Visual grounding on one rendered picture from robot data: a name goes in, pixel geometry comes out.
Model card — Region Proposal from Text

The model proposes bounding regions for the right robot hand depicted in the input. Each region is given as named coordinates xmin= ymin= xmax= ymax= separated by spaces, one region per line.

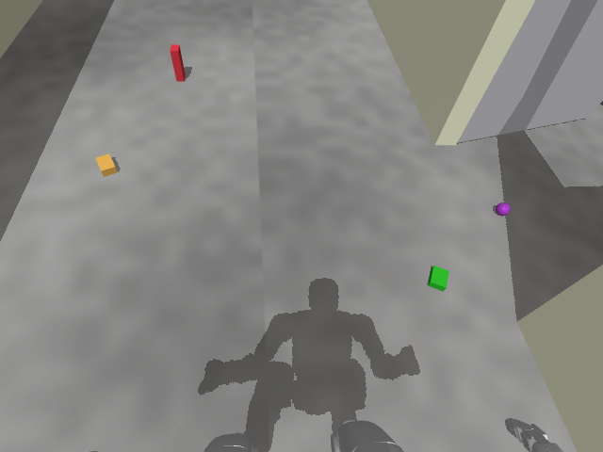
xmin=505 ymin=418 xmax=563 ymax=452

